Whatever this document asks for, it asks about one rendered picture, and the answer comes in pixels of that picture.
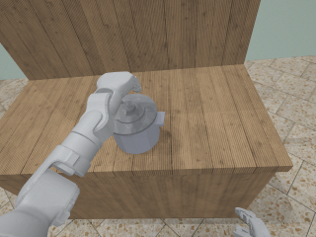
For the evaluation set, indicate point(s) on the lid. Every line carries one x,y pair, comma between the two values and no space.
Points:
144,115

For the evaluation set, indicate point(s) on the robot left hand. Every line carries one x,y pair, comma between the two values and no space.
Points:
124,82

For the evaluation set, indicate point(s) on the knob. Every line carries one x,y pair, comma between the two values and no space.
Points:
129,106

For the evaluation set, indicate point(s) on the left robot upper arm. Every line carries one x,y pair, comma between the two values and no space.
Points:
49,202

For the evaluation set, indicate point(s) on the robot right hand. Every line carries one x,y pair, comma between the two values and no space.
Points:
257,227

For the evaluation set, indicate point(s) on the table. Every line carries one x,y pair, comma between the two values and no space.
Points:
218,147

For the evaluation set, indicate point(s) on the left robot forearm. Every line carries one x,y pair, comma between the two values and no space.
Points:
75,153

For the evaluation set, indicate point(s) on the pot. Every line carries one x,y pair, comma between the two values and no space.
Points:
142,141

